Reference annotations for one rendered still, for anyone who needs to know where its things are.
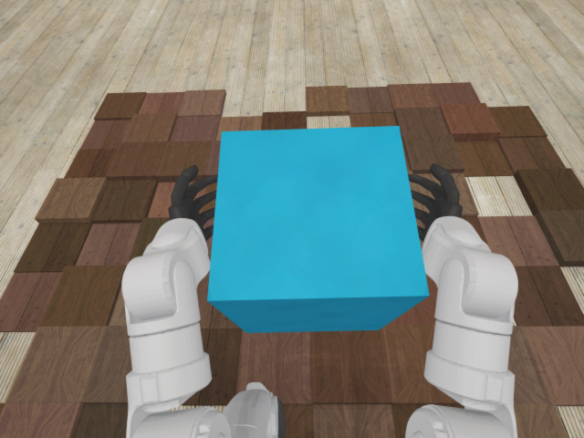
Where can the robot right upper arm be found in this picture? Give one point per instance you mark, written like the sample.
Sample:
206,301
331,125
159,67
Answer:
437,421

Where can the robot left hand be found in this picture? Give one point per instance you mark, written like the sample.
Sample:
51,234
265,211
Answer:
183,205

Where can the robot right hand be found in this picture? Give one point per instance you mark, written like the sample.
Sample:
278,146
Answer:
446,196

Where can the right robot forearm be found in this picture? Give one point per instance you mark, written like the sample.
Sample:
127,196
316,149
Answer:
475,305

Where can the robot left thigh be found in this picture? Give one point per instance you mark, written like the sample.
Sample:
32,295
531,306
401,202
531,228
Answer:
253,414

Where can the robot left upper arm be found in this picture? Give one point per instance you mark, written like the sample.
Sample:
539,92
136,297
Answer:
201,422

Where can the carton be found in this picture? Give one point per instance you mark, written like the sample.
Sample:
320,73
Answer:
314,230

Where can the left robot forearm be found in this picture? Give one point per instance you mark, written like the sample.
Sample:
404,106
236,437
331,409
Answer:
162,314

